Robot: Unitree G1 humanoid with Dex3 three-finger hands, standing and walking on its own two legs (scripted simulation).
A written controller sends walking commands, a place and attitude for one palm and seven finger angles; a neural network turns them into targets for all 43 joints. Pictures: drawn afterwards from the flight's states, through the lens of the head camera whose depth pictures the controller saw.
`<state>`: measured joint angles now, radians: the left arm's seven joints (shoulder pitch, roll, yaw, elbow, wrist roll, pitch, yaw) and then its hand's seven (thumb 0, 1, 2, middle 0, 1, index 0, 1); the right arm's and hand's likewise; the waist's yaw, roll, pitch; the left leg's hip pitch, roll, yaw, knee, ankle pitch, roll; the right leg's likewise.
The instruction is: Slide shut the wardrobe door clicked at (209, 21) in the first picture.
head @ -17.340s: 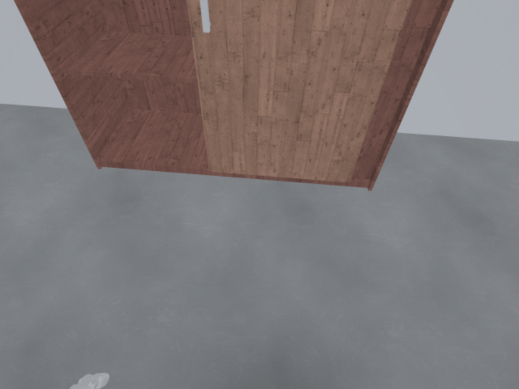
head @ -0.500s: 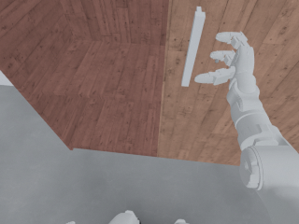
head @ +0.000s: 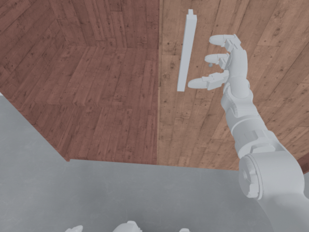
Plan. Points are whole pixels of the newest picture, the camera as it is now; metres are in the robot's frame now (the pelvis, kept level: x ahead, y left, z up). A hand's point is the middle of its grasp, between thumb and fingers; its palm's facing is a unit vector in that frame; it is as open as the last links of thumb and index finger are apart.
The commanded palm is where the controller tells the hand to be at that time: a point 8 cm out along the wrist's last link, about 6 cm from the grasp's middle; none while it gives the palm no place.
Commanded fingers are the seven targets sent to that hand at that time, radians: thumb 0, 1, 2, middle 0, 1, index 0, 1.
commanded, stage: slide the fingers in behind the handle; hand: right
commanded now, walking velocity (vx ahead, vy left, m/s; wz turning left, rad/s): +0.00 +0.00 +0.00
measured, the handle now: (185, 54) +0.54 -0.01 +0.16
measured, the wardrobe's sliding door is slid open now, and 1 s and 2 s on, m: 0.59 0.54 0.54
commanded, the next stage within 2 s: grip the handle and tug to test in 1.14 s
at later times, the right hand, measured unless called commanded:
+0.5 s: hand (200, 64) +0.49 -0.05 +0.17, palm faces +0.00 +1.00 -0.02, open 13.7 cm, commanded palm +0.50 -0.06 +0.14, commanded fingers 0.00 0.50 -0.30 0.30 1.20 0.30 1.20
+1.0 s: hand (190, 64) +0.49 -0.02 +0.17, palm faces -0.01 +1.00 -0.01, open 13.7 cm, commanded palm +0.51 -0.05 +0.14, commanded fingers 0.00 0.50 -0.30 0.30 1.20 0.30 1.20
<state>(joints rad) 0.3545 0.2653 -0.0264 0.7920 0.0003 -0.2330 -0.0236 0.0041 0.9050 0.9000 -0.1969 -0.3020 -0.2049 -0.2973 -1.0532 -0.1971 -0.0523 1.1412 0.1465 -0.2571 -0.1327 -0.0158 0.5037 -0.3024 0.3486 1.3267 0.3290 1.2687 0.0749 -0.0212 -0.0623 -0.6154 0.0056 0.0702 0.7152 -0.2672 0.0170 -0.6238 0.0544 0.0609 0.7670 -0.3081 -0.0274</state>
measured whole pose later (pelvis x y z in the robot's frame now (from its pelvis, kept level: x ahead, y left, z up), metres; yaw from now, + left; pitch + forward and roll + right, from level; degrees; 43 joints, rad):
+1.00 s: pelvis -0.01 +0.00 +0.00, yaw +1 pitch +10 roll +1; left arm 0.37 0.27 -0.03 0.77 0.01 -0.17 -0.01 0.00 0.91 0.90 -0.20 -0.30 -0.20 -0.30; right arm -1.09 -0.15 -0.08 1.17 0.10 -0.26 -0.21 -0.02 0.50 -0.30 0.37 1.29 0.35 1.24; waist 0.12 -0.02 -0.06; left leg -0.65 -0.01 0.05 0.73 -0.25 0.02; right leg -0.64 0.04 0.04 0.78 -0.30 -0.02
